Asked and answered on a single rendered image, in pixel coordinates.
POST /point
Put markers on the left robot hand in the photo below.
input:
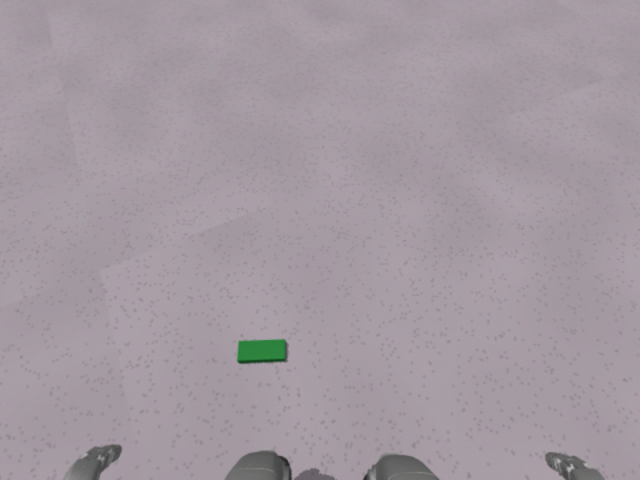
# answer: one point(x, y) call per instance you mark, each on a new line
point(94, 462)

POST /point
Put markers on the small box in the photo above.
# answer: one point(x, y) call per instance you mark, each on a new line
point(261, 351)

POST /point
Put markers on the right robot hand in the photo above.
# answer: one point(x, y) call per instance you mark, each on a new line
point(571, 468)

